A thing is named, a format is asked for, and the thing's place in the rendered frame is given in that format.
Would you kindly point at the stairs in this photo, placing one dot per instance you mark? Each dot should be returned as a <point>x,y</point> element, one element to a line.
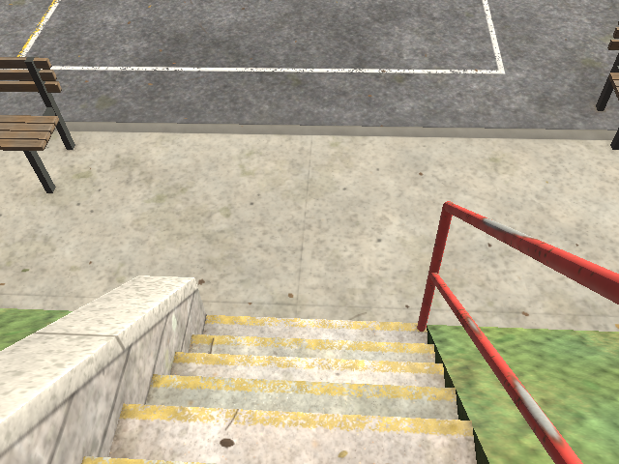
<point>267,390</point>

